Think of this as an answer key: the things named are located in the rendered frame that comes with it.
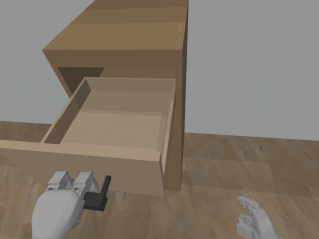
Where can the left robot hand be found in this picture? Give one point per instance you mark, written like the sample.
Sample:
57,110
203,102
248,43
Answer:
59,210

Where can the handle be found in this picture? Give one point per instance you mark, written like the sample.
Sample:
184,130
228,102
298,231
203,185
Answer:
97,201

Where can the drawer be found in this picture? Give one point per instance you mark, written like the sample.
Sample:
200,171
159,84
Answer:
111,126

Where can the cabinet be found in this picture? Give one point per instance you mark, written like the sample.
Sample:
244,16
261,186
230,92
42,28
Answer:
129,39

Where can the right robot hand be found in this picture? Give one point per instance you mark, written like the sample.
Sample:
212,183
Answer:
250,227

